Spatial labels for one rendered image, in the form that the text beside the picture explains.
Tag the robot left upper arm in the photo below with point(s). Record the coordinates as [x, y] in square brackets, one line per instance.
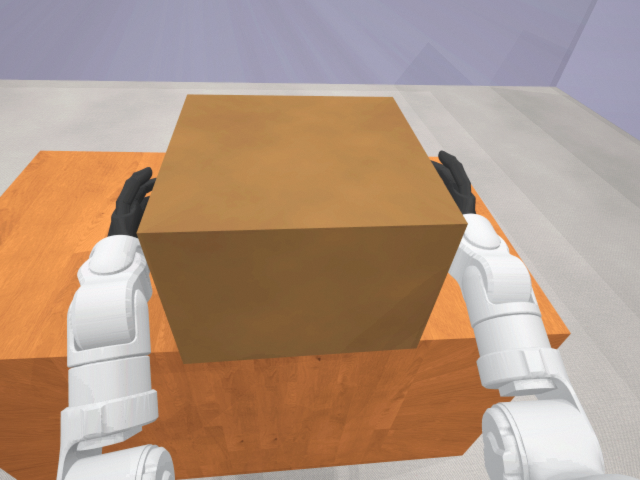
[147, 462]

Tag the robot right upper arm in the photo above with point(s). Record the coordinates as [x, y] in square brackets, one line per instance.
[540, 440]

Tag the left robot forearm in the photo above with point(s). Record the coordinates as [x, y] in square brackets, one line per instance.
[108, 338]

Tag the robot left hand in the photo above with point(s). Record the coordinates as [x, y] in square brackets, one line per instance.
[131, 204]

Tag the right robot forearm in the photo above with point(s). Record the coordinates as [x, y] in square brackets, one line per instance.
[515, 353]

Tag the robot right hand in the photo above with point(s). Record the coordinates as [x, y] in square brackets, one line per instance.
[455, 179]

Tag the pedestal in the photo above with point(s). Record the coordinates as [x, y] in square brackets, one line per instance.
[219, 418]

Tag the carton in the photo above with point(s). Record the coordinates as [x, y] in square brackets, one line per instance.
[284, 226]

